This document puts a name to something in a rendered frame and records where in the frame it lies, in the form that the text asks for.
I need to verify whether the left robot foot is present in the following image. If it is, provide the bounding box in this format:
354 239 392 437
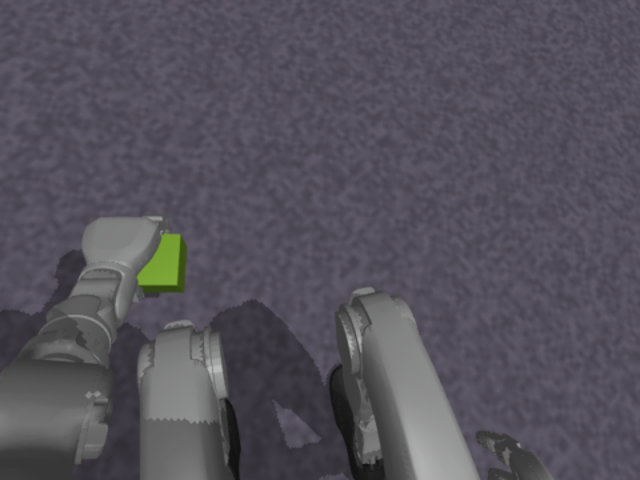
224 399 241 480

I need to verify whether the right robot foot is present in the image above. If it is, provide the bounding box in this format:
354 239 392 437
329 365 386 480

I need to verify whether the left robot arm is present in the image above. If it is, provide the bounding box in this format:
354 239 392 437
0 262 138 480

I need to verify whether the cube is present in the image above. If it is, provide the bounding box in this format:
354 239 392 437
136 234 187 293

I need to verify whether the right robot hand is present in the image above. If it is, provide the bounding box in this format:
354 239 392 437
476 431 555 480

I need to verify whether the left robot hand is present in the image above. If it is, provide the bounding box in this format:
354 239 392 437
81 214 172 302

